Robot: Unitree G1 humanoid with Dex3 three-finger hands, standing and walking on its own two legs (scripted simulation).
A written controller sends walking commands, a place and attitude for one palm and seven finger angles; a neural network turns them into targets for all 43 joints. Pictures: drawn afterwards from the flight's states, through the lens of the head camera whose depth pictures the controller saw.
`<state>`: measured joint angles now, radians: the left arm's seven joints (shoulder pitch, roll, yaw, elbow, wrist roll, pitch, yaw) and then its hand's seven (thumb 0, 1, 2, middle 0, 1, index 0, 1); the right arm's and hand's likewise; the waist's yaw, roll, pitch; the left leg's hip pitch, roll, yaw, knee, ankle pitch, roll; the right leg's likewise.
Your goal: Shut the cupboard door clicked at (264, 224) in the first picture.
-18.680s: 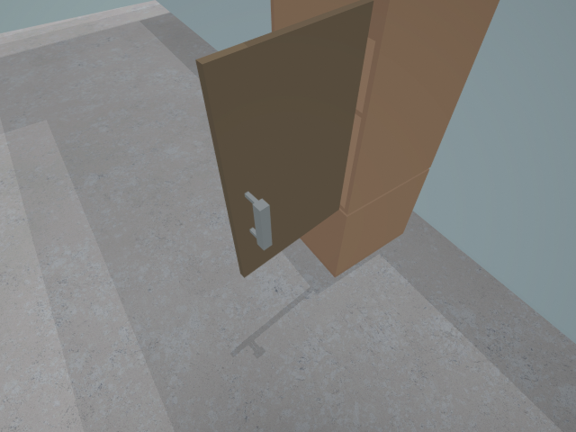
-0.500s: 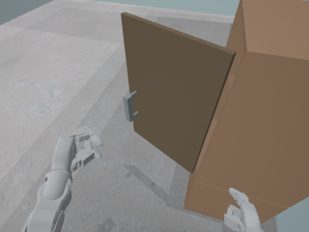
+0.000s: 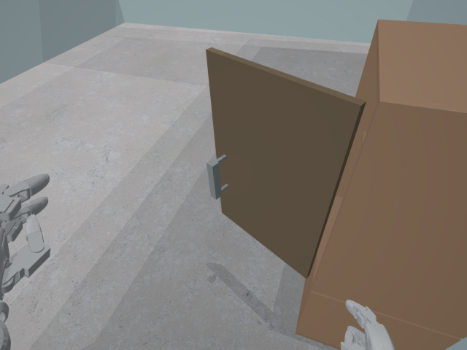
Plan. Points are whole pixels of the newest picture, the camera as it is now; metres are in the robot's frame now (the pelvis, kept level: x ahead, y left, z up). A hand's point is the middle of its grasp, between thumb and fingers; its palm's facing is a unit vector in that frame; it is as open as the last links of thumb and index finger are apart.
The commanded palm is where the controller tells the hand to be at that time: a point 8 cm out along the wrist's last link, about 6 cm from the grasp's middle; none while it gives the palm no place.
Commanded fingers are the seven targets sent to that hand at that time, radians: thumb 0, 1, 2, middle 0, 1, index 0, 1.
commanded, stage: draw the hand back to the body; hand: left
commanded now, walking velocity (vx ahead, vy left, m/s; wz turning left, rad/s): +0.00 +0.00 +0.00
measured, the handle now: (219, 176) +0.62 +0.13 -0.11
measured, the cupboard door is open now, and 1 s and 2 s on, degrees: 65 65 65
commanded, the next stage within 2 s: step back with the hand held close in 0.34 s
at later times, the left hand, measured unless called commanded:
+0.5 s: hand (71, 252) +0.19 +0.24 +0.16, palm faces +0.43 -0.80 -0.42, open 7.4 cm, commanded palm +0.14 +0.27 +0.17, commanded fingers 0.00 0.90 0.90 -0.20 -0.30 -0.20 -0.30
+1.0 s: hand (56, 261) +0.18 +0.25 +0.15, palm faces +0.34 -0.79 -0.50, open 7.4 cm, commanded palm +0.12 +0.29 +0.17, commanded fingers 0.00 0.90 0.90 -0.20 -0.30 -0.20 -0.30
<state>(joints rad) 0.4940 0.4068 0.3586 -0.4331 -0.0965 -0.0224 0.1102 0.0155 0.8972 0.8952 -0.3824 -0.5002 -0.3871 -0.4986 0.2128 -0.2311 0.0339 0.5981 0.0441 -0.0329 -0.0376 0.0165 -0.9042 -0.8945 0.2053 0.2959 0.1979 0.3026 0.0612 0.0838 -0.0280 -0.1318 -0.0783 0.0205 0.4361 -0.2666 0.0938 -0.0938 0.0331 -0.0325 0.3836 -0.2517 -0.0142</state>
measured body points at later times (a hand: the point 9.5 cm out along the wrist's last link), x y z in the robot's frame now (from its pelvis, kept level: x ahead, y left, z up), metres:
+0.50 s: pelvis -0.01 -0.03 +0.00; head -0.03 -0.05 +0.45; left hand +0.16 +0.28 +0.18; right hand +0.18 -0.25 -0.09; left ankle -0.02 +0.05 -0.74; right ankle -0.03 -0.11 -0.74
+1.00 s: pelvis -0.03 +0.00 -0.01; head -0.03 -0.01 +0.44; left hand +0.15 +0.30 +0.18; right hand +0.13 -0.26 -0.09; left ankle -0.02 +0.05 -0.74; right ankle -0.03 -0.11 -0.74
